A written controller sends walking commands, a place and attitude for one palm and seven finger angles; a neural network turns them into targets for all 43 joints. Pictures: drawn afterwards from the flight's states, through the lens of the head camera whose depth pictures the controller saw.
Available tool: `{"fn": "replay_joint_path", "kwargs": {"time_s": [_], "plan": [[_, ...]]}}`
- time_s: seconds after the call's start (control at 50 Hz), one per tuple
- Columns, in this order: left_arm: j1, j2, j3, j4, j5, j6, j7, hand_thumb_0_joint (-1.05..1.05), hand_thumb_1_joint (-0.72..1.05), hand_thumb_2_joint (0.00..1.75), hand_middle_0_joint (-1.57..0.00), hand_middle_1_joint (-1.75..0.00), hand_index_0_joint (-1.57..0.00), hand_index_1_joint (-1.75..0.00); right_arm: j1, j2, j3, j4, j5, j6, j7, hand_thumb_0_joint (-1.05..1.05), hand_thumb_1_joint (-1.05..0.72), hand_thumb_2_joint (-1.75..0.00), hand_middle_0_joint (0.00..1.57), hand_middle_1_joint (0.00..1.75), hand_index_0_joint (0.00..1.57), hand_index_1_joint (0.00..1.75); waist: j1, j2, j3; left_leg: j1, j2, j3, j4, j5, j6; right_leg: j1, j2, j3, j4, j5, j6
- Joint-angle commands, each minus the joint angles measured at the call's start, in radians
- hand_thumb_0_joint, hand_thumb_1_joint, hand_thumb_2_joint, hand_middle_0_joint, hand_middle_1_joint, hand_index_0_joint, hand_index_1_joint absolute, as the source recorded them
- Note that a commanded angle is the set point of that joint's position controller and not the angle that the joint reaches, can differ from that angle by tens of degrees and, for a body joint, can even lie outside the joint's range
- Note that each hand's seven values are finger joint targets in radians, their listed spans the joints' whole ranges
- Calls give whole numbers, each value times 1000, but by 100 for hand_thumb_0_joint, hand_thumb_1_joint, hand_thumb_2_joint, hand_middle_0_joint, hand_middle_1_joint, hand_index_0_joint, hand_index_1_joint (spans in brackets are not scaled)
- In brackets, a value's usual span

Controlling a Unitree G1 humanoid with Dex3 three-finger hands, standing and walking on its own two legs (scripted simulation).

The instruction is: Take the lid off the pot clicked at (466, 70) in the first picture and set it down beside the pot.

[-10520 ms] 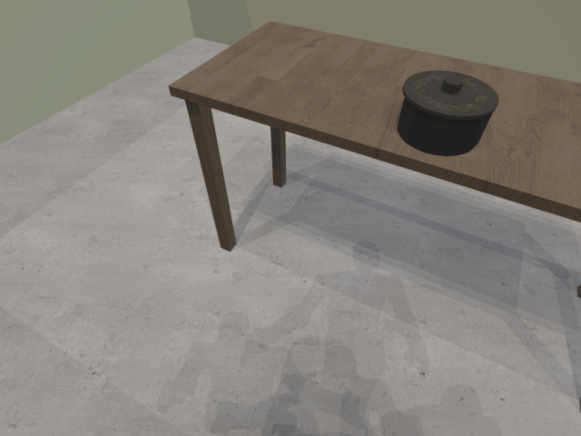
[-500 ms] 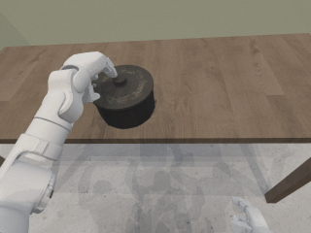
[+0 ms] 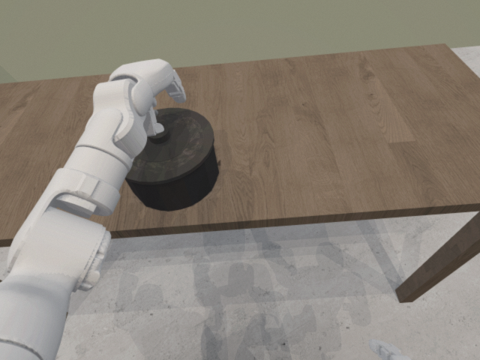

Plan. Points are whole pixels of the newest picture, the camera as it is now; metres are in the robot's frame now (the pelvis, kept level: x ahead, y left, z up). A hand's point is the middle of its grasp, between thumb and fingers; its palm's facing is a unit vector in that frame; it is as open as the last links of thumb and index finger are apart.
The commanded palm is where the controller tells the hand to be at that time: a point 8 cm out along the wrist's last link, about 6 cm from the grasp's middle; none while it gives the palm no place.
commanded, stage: move the open hand above the knob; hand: left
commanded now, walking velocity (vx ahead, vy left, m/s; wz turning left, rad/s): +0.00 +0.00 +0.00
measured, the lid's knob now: (158, 133) +0.48 +0.15 +0.12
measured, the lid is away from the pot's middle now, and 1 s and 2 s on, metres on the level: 0.00 0.00 0.00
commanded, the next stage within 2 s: lower the open fingers around the knob in 0.68 s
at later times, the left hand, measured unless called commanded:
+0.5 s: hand (137, 121) +0.44 +0.16 +0.18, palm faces -0.25 -0.09 -0.96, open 10.1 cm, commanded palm +0.43 +0.16 +0.25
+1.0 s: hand (141, 125) +0.44 +0.16 +0.17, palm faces -0.33 -0.13 -0.93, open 10.1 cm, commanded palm +0.44 +0.16 +0.23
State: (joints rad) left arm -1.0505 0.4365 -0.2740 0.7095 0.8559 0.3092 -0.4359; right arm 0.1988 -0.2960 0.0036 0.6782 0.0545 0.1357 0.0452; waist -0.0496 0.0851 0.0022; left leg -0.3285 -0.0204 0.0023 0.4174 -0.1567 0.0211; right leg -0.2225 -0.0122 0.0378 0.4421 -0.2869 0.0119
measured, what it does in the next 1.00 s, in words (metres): stands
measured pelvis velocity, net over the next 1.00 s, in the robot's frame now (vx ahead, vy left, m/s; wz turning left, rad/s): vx -0.01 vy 0.01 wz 0.01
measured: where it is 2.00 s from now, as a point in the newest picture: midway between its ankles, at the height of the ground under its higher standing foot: outside the picture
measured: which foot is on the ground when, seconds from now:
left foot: down 0.00-1.00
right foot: down 0.00-1.00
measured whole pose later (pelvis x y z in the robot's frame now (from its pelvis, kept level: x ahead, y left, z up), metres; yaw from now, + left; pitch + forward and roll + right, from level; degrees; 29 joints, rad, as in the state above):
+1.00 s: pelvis -0.01 +0.01 +0.00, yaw +1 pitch +3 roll +0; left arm -1.06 0.42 -0.31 0.77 0.84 0.38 -0.49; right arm 0.19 -0.28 0.03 0.69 0.05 0.13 0.02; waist -0.04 0.07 -0.02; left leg -0.33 -0.03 0.00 0.43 -0.15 0.03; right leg -0.22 -0.02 0.03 0.45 -0.29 0.02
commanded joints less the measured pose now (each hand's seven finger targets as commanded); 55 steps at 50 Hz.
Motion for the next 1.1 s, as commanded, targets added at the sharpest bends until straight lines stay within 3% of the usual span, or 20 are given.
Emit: {"fn": "replay_joint_path", "kwargs": {"time_s": [0.0, 0.06, 0.08, 0.16, 0.2, 0.34, 0.38, 0.46, 0.48, 0.54, 0.62, 0.66, 0.72, 0.74, 0.78, 0.86, 0.9, 0.96, 1.02, 1.08], "plan": [[-502, 270, 138, -155, 27, -7, 40, 0, -35, 153, -84, -8, -84, -8, -50, -125, -39, -125, 4, -36, -9, 0, -90, -90, 20, 30, 20, 30, 16, -141, -428, 279, -53, 35, 9, 265, 53, 61, 71, -55, -36, 429, -36], [-499, 274, 136, -168, 31, -9, 42, 0, -35, 153, -84, -8, -84, -8, -52, -124, -42, -130, 4, -34, -14, 0, -90, -90, 20, 30, 20, 30, 12, -147, -427, 280, -50, 39, 16, 283, 58, 67, 69, -51, -40, 456, -34], [-522, 301, 155, -231, 37, -15, 43, 0, -35, 153, -84, -8, -84, -8, -55, -121, -43, -139, 2, -40, -13, 0, -90, -90, 20, 30, 20, 30, 19, -131, -477, 303, -51, 41, 20, 306, 60, 92, 66, -41, -35, 483, -32], [-428, 262, 133, -205, 22, 5, 33, 0, -35, 153, -84, -8, -84, -8, -69, -125, -44, -143, 6, -34, -10, 0, -90, -90, 20, 30, 20, 30, 19, -138, -428, 295, -51, 43, 26, 321, 59, 68, 69, -49, -36, 491, -34], [-443, 316, 174, -282, 25, 2, 30, 0, -35, 153, -84, -8, -84, -8, -81, -121, -44, -155, 3, -40, -11, 0, -90, -90, 20, 30, 20, 30, 27, -140, -472, 313, -53, 46, 38, 345, 64, 96, 66, -38, -28, 529, -31], [-424, 240, 97, -318, 17, 33, 14, 0, -35, 153, -84, -8, -84, -8, -119, -113, -33, -159, 11, -30, -10, 0, -90, -90, 20, 30, 20, 30, 15, -110, -406, 315, -55, 37, 30, 304, 56, 26, 73, -52, -35, 444, -33], [-449, 287, 130, -329, 23, 33, 16, 0, -35, 153, -84, -8, -84, -8, -110, -117, -35, -155, 8, -31, -13, 0, -90, -90, 20, 30, 20, 30, 13, -112, -412, 321, -53, 35, 29, 293, 55, 31, 73, -50, -42, 434, -35], [-470, 176, 41, -357, 8, 34, 11, 0, -35, 153, -84, -8, -84, -8, -128, -107, -34, -157, 12, -33, -13, 0, -90, -90, 20, 30, 20, 30, 0, -89, -415, 348, -52, 25, 30, 285, 52, -8, 75, -63, -42, 390, -40], [-489, 242, 92, -381, 15, 29, 15, 0, -35, 153, -84, -8, -84, -8, -124, -110, -33, -157, 9, -40, -12, 0, -90, -90, 20, 30, 20, 30, 9, -78, -447, 364, -52, 20, 33, 301, 51, 7, 76, -55, -38, 405, -40], [-465, 209, 67, -245, 19, 41, 16, 0, -35, 153, -84, -8, -84, -8, -124, -105, -22, -136, 10, -28, -19, 0, -90, -90, 20, 30, 20, 30, 5, -138, -375, 301, -54, 21, 15, 226, 44, -16, 75, -65, -43, 341, -39], [-521, 212, 66, -296, 25, 23, 23, 0, -35, 153, -84, -8, -84, -8, -133, -100, -21, -144, 7, -37, -17, 0, -90, -90, 20, 30, 20, 30, 11, -71, -441, 342, -51, 14, 22, 250, 41, -9, 73, -62, -32, 336, -45], [-491, 174, 46, -288, 16, 23, 23, 0, -35, 153, -84, -8, -84, -8, -124, -101, -27, -143, 6, -35, -14, 0, -90, -90, 20, 30, 20, 30, 6, -101, -429, 343, -47, 11, 24, 260, 43, -17, 75, -70, -37, 337, -47], [-487, 213, 78, -168, 19, 36, 23, 0, -35, 153, -84, -8, -84, -8, -111, -107, -17, -122, 8, -24, -20, 0, -90, -90, 20, 30, 20, 30, 9, -142, -343, 267, -50, 18, -4, 173, 39, -25, 73, -72, -51, 284, -42], [-510, 242, 96, -198, 21, 28, 25, 0, -35, 153, -84, -8, -84, -8, -118, -108, -15, -130, 6, -28, -22, 0, -90, -90, 20, 30, 20, 30, 17, -125, -384, 280, -52, 14, -5, 177, 40, -5, 73, -65, -48, 283, -43], [-561, 180, 46, -186, 4, 47, 17, 0, -35, 153, -84, -8, -84, -8, -121, -102, -20, -130, 4, -38, -22, 0, -90, -90, 20, 30, 20, 30, 0, -89, -422, 319, -56, 3, 5, 196, 43, -12, 75, -66, -39, 301, -45], [-518, 201, 71, -148, 2, 66, -5, 0, -35, 153, -84, -8, -84, -8, -101, -115, -26, -124, 0, -44, -24, 0, -90, -90, 20, 30, 20, 30, 5, -119, -426, 314, -57, 1, 10, 204, 46, -4, 76, -67, -44, 318, -43], [-518, 144, 23, -84, 10, 68, -16, 0, -35, 153, -84, -8, -84, -8, -90, -108, -23, -113, 1, -44, -27, 0, -90, -90, 20, 30, 20, 30, -9, -153, -356, 287, -58, 4, 7, 173, 48, -41, 79, -73, -48, 292, -39], [-537, 215, 75, -98, 7, 54, -19, 0, -35, 153, -84, -8, -84, -8, -77, -122, -29, -115, -5, -47, -34, 0, -90, -90, 20, 30, 20, 30, -1, -146, -387, 286, -62, 0, 8, 158, 51, -23, 80, -68, -50, 289, -39], [-574, 206, 69, -151, 19, 29, -11, 0, -35, 153, -84, -8, -84, -8, -60, -113, -35, -119, -7, -60, -33, 0, -90, -90, 20, 30, 20, 30, -4, -116, -436, 335, -56, -5, 19, 193, 53, -33, 83, -66, -40, 303, -41], [-500, 165, 46, -99, 15, 28, -4, 0, -35, 153, -84, -8, -84, -8, -53, -115, -36, -114, -2, -52, -27, 0, -90, -90, 20, 30, 20, 30, -4, -112, -381, 305, -53, 2, 13, 192, 48, -43, 85, -72, -41, 297, -43]]}}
